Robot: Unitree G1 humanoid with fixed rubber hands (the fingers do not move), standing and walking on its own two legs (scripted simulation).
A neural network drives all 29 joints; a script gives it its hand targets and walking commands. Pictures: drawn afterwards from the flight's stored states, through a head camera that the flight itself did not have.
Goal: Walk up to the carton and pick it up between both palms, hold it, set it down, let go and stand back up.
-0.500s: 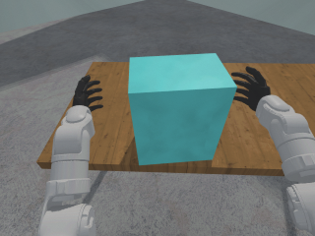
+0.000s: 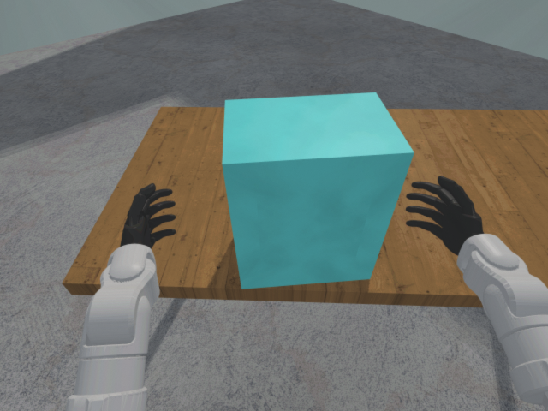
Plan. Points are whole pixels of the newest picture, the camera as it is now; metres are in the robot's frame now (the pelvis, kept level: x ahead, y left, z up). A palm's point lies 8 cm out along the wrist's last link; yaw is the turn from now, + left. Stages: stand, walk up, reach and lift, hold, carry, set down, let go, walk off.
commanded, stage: set down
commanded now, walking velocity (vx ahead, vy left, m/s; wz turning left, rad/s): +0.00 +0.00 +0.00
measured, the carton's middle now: (304, 197) +0.44 -0.02 +0.08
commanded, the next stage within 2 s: let go in 1.86 s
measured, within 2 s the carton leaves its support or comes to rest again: neither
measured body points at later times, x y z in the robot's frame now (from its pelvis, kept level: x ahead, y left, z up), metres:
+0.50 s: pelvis +0.02 +0.00 +0.00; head +0.01 +0.01 +0.45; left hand +0.27 +0.22 +0.05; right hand +0.27 -0.25 +0.05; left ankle +0.03 +0.13 -0.74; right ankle +0.03 -0.14 -0.74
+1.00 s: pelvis +0.03 +0.00 +0.00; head +0.03 +0.00 +0.45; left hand +0.24 +0.21 -0.01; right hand +0.25 -0.25 +0.01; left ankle +0.03 +0.13 -0.74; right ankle +0.03 -0.14 -0.74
